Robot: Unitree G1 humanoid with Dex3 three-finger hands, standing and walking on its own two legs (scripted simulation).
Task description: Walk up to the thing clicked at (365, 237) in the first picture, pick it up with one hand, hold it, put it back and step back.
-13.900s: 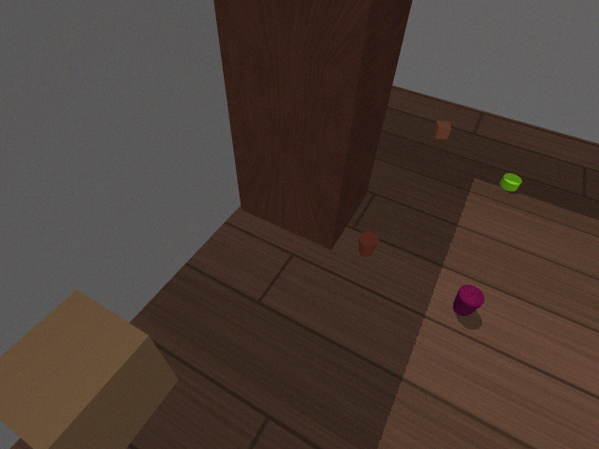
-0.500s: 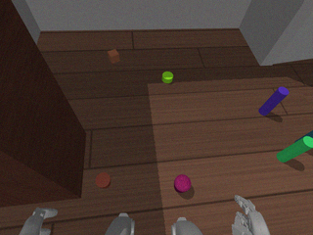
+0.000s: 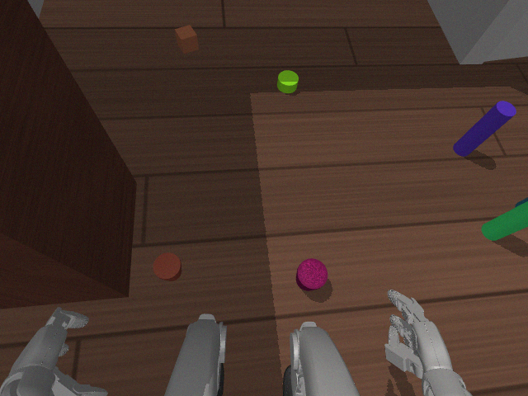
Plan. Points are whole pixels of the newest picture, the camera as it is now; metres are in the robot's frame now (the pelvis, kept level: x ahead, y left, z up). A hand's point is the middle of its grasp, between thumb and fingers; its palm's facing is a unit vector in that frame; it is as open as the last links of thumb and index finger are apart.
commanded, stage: rise first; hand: left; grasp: from above
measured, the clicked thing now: (170, 269) +0.42 +0.26 -0.57
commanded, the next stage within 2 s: approach in 1.68 s
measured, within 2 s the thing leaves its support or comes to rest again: neither
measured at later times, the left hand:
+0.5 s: hand (106, 313) +0.27 +0.32 -0.31, palm faces -0.45 -0.26 -0.85, open 14.0 cm
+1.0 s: hand (131, 294) +0.32 +0.30 -0.37, palm faces -0.42 -0.07 -0.91, open 14.3 cm
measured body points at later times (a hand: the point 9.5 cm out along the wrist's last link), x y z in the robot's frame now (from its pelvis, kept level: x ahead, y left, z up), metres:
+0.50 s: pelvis -0.06 -0.01 -0.19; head +0.14 +0.00 +0.21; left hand +0.29 +0.34 -0.26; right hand +0.07 -0.28 -0.34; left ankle +0.04 +0.11 -0.58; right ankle +0.02 -0.13 -0.58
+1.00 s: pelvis -0.11 -0.03 -0.27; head +0.07 +0.02 +0.14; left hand +0.33 +0.30 -0.32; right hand +0.02 -0.33 -0.35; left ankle +0.04 +0.11 -0.57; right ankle +0.02 -0.13 -0.58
